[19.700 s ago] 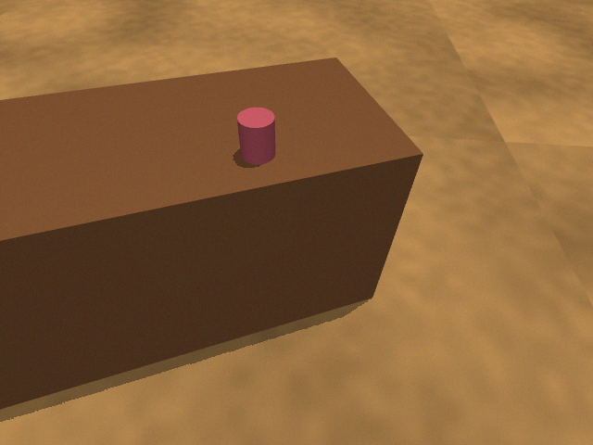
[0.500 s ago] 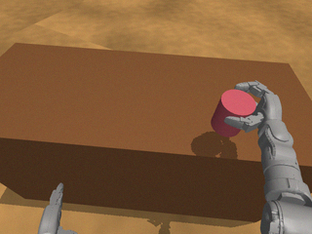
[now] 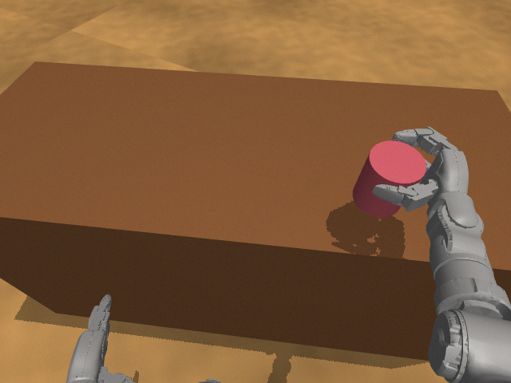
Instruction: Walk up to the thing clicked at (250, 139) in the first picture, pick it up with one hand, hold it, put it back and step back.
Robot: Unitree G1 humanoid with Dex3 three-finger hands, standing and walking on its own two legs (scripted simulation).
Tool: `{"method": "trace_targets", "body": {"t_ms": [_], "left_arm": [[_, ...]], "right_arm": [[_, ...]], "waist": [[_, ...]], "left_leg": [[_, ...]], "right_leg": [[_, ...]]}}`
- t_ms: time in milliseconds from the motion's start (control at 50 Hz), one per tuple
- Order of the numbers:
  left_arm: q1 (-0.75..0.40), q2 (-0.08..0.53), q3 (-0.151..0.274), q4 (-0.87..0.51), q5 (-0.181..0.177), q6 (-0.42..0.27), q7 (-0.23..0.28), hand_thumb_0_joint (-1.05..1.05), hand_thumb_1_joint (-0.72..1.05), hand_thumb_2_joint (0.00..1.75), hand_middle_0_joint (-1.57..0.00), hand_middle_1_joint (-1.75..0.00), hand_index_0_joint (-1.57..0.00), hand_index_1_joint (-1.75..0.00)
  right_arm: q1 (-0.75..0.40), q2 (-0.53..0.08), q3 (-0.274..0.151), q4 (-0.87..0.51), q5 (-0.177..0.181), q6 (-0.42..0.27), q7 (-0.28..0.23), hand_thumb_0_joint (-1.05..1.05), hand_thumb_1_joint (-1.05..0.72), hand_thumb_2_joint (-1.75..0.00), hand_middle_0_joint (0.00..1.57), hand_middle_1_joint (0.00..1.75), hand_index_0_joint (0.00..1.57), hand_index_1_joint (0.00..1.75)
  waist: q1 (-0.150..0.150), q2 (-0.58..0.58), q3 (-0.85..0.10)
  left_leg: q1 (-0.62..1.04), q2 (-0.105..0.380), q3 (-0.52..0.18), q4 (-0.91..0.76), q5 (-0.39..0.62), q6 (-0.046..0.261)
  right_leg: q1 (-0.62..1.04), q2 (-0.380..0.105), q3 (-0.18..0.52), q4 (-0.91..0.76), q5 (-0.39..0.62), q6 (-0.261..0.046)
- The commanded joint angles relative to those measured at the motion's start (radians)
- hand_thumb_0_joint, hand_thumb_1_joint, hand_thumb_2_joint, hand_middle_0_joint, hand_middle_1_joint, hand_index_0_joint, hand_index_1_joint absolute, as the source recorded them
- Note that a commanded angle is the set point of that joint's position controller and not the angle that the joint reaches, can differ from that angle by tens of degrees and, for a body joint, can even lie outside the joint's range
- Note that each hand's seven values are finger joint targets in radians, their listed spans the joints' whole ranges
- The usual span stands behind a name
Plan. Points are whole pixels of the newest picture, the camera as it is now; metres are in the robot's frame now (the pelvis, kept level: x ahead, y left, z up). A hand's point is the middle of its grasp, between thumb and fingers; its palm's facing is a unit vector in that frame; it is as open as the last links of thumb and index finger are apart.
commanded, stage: lower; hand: right
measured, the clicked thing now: (386, 180) +0.45 -0.17 +0.07
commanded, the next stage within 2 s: loosen in 0.70 s
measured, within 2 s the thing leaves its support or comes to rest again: rests again in 0.74 s
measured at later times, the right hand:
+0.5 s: hand (392, 189) +0.45 -0.19 +0.04, palm faces +0.09 +1.00 +0.02, open 11.5 cm
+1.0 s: hand (395, 186) +0.47 -0.20 +0.04, palm faces +0.12 +0.99 +0.02, open 11.4 cm
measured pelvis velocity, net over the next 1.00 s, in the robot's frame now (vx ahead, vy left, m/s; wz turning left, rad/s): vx -0.01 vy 0.00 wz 0.00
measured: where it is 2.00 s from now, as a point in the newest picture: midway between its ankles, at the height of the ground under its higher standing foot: outside the picture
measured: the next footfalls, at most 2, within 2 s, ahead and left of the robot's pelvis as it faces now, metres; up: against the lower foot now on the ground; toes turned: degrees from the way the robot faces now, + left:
none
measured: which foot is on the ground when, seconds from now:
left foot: down 0.00-1.00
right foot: down 0.00-1.00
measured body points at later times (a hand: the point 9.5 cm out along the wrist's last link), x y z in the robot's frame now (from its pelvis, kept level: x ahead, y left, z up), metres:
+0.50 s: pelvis -0.01 +0.00 -0.02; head +0.07 -0.02 +0.42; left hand +0.15 +0.27 -0.06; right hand +0.44 -0.24 +0.05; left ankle +0.05 +0.14 -0.71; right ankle -0.01 -0.13 -0.71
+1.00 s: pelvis -0.01 +0.00 -0.04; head +0.08 -0.02 +0.40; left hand +0.14 +0.27 -0.06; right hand +0.45 -0.25 +0.04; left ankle +0.05 +0.14 -0.71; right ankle -0.01 -0.13 -0.71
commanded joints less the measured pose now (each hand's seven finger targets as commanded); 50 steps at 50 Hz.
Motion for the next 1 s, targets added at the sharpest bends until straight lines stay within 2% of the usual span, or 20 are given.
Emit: {"method": "trace_targets", "body": {"t_ms": [0, 60, 100, 180, 220, 280, 340, 380, 440, 500, 540, 560, 600, 660, 720, 760, 820, 880, 940, 980], "left_arm": [[0.025, 0.139, 0.069, -0.169, 0.005, -0.043, -0.003, 0.0, -0.54, 0.04, -0.05, -0.04, -0.05, -0.04], [-0.022, 0.221, 0.135, -0.315, 0.0, -0.051, 0.007, 0.0, -0.55, 0.06, -0.05, -0.04, -0.04, -0.05], [0.037, 0.157, 0.085, -0.254, 0.003, -0.043, -0.003, 0.0, -0.55, 0.06, -0.05, -0.04, -0.04, -0.05], [-0.013, 0.15, 0.076, -0.291, 0.009, -0.055, 0.0, 0.0, -0.57, 0.08, -0.05, -0.04, -0.03, -0.05], [0.055, 0.087, 0.037, -0.193, 0.012, -0.044, -0.012, 0.0, -0.56, 0.07, -0.05, -0.04, -0.04, -0.05], [-0.031, 0.184, 0.086, -0.36, 0.022, -0.056, 0.002, 0.0, -0.55, 0.06, -0.05, -0.04, -0.04, -0.05], [0.091, 0.116, 0.048, -0.215, 0.021, -0.029, -0.021, 0.0, -0.55, 0.06, -0.05, -0.05, -0.04, -0.05], [-0.104, 0.271, 0.154, -0.488, 0.019, -0.051, 0.003, 0.0, -0.56, 0.06, -0.05, -0.04, -0.04, -0.05], [0.171, 0.127, 0.067, -0.235, 0.02, -0.02, -0.024, 0.0, -0.54, 0.05, -0.05, -0.05, -0.05, -0.05], [-0.033, 0.21, 0.109, -0.475, 0.023, -0.044, -0.006, 0.0, -0.56, 0.06, -0.05, -0.04, -0.04, -0.05], [0.184, 0.11, 0.057, -0.229, 0.031, -0.021, -0.027, 0.0, -0.54, 0.05, -0.05, -0.04, -0.04, -0.05], [0.124, 0.089, 0.033, -0.26, 0.025, -0.026, -0.034, 0.0, -0.54, 0.05, -0.05, -0.05, -0.05, -0.05], [-0.086, 0.229, 0.125, -0.576, 0.028, -0.052, -0.011, 0.0, -0.56, 0.06, -0.05, -0.04, -0.04, -0.05], [0.205, 0.112, 0.058, -0.259, 0.032, -0.012, -0.033, 0.0, -0.54, 0.05, -0.05, -0.05, -0.05, -0.05], [-0.004, 0.232, 0.124, -0.57, 0.034, -0.037, -0.008, 0.0, -0.56, 0.06, -0.04, -0.04, -0.04, -0.04], [0.224, 0.116, 0.057, -0.292, 0.038, -0.005, -0.031, 0.0, -0.54, 0.05, -0.04, -0.04, -0.04, -0.04], [-0.044, 0.221, 0.114, -0.621, 0.031, -0.037, -0.012, 0.0, -0.52, 0.03, -0.05, -0.04, -0.06, -0.04], [0.245, 0.128, 0.071, -0.32, 0.033, -0.002, -0.03, 0.0, -0.5, 0.02, -0.05, -0.05, -0.06, -0.04], [-0.005, 0.212, 0.108, -0.596, 0.029, -0.024, -0.013, 0.0, -0.55, 0.06, -0.05, -0.04, -0.05, -0.04], [0.202, 0.144, 0.073, -0.39, 0.036, -0.004, -0.026, 0.0, -0.56, 0.07, -0.05, -0.05, -0.04, -0.05]], "right_arm": [[-0.447, -0.235, -0.045, -0.2, 0.009, -0.122, -0.007, 0.0, 0.0, -1.2, 1.14, 1.32, 1.19, 1.32], [-0.567, -0.336, -0.104, -0.372, 0.014, -0.166, -0.007, 0.0, 0.0, -1.23, 1.17, 1.34, 1.22, 1.34], [-0.487, -0.231, -0.054, -0.254, 0.02, -0.162, -0.001, 0.0, 0.01, -1.22, 1.15, 1.33, 1.2, 1.33], [-0.585, -0.305, -0.09, -0.321, 0.007, -0.21, -0.01, 0.0, 0.03, -1.19, 1.13, 1.3, 1.18, 1.3], [-0.48, -0.179, -0.028, -0.167, 0.008, -0.205, 0.0, 0.0, 0.02, -1.2, 1.14, 1.31, 1.19, 1.31], [-0.673, -0.362, -0.101, -0.404, -0.013, -0.251, -0.008, 0.0, 0.01, -1.21, 1.15, 1.33, 1.2, 1.33], [-0.446, -0.189, -0.051, -0.105, 0.001, -0.219, 0.002, 0.0, 0.01, -1.24, 1.16, 1.35, 1.22, 1.35], [-0.675, -0.435, -0.163, -0.402, -0.012, -0.259, -0.019, 0.0, 0.02, -1.25, 1.17, 1.37, 1.23, 1.37], [-0.414, -0.126, -0.018, -0.037, 0.002, -0.217, 0.009, 0.0, 0.01, -1.27, 1.19, 1.39, 1.24, 1.39], [-0.689, -0.388, -0.131, -0.363, -0.018, -0.268, -0.009, 0.0, 0.05, -1.23, 1.14, 1.34, 1.2, 1.34], [-0.438, -0.143, -0.028, -0.021, -0.01, -0.23, 0.009, 0.0, 0.07, -1.24, 1.15, 1.35, 1.2, 1.35], [-0.448, -0.151, -0.048, -0.042, -0.002, -0.24, 0.01, 0.0, 0.06, -1.23, 1.13, 1.34, 1.19, 1.34], [-0.711, -0.422, -0.164, -0.375, -0.028, -0.29, -0.011, 0.0, 0.06, -1.21, 1.13, 1.32, 1.19, 1.32], [-0.41, -0.164, -0.052, 0.016, -0.018, -0.234, 0.011, 0.0, 0.05, -1.23, 1.13, 1.34, 1.19, 1.34], [-0.742, -0.474, -0.176, -0.41, -0.043, -0.291, -0.013, 0.0, 0.07, -1.22, 1.14, 1.34, 1.19, 1.34], [-0.355, -0.095, -0.013, 0.083, -0.031, -0.219, 0.015, 0.0, 0.08, -1.22, 1.15, 1.34, 1.2, 1.34], [-0.669, -0.425, -0.182, -0.332, -0.039, -0.277, -0.007, 0.0, 0.23, -1.06, 1.09, 1.2, 1.14, 1.2], [-0.363, -0.123, -0.024, 0.048, -0.029, -0.215, 0.028, 0.0, 0.32, -0.82, 1.05, 1.01, 1.09, 1.01], [-0.701, -0.437, -0.173, -0.392, -0.032, -0.268, 0.007, 0.0, 0.48, -0.61, 0.9, 0.83, 0.92, 0.83], [-0.38, -0.112, -0.018, 0.029, -0.029, -0.204, 0.034, 0.0, 0.41, -0.63, 0.9, 0.87, 0.94, 0.87]], "waist": [[0.011, -0.067, -0.335], [0.018, -0.057, -0.553], [0.026, -0.06, -0.409], [0.012, -0.11, -0.51], [0.026, -0.095, -0.355], [0.018, -0.177, -0.676], [0.041, -0.1, -0.382], [0.03, -0.122, -0.721], [0.075, -0.048, -0.309], [0.035, -0.128, -0.644], [0.064, -0.079, -0.294], [0.048, -0.074, -0.31], [0.034, -0.125, -0.727], [0.067, -0.078, -0.282], [0.031, -0.173, -0.766], [0.089, -0.039, -0.263], [0.036, -0.126, -0.719], [0.086, -0.086, -0.31], [0.029, -0.187, -0.741], [0.094, -0.07, -0.368]], "left_leg": [[0.175, -0.025, 0.029, -0.03, 0.198, 0.024], [0.264, -0.017, 0.019, 0.008, 0.318, 0.022], [0.179, -0.024, 0.03, 0.015, 0.259, 0.027], [0.16, -0.018, 0.02, 0.044, 0.235, 0.03], [0.06, -0.025, 0.024, 0.045, 0.152, 0.031], [0.138, -0.027, 0.022, 0.076, 0.254, 0.032], [0.037, -0.029, 0.027, 0.083, 0.187, 0.034], [0.188, -0.025, 0.025, 0.091, 0.256, 0.028], [-0.004, -0.038, 0.046, 0.086, 0.151, 0.029], [0.116, -0.026, 0.028, 0.107, 0.202, 0.028], [-0.061, -0.035, 0.041, 0.117, 0.116, 0.032], [-0.073, -0.032, 0.037, 0.123, 0.091, 0.033], [0.103, -0.025, 0.023, 0.14, 0.201, 0.031], [-0.073, -0.034, 0.037, 0.132, 0.08, 0.033], [0.124, -0.023, 0.016, 0.155, 0.202, 0.029], [-0.097, -0.038, 0.038, 0.139, 0.071, 0.031], [0.098, -0.022, 0.018, 0.159, 0.161, 0.029], [-0.091, -0.036, 0.047, 0.163, 0.105, 0.036], [0.082, -0.026, 0.031, 0.18, 0.22, 0.035], [-0.073, -0.039, 0.049, 0.173, 0.146, 0.036]], "right_leg": [[0.068, 0.017, -0.014, -0.076, 0.238, -0.014], [0.132, 0.022, -0.015, -0.036, 0.333, -0.017], [0.078, 0.02, -0.006, -0.031, 0.3, -0.014], [0.066, 0.021, -0.006, 0.005, 0.275, -0.014], [-0.007, 0.019, 0.001, 0.004, 0.201, -0.016], [0.151, 0.012, 0.006, 0.043, 0.373, -0.004], [-0.037, 0.02, 0.008, 0.045, 0.275, -0.01], [0.092, 0.015, 0.007, 0.049, 0.314, -0.01], [-0.06, 0.016, 0.016, 0.051, 0.239, -0.013], [0.055, 0.015, 0.004, 0.069, 0.245, -0.015], [-0.098, 0.016, 0.012, 0.073, 0.198, -0.013], [-0.127, 0.017, 0.017, 0.079, 0.172, -0.016], [0.033, 0.015, 0.012, 0.099, 0.254, -0.015], [-0.162, 0.024, 0.012, 0.093, 0.135, -0.017], [0.021, 0.021, -0.001, 0.122, 0.231, -0.016], [-0.193, 0.023, 0.007, 0.114, 0.101, -0.024], [-0.044, 0.017, 0.007, 0.127, 0.183, -0.019], [-0.163, 0.02, 0.014, 0.122, 0.172, -0.014], [0.018, 0.014, 0.007, 0.14, 0.292, -0.008], [-0.129, 0.014, 0.012, 0.137, 0.226, -0.012]]}}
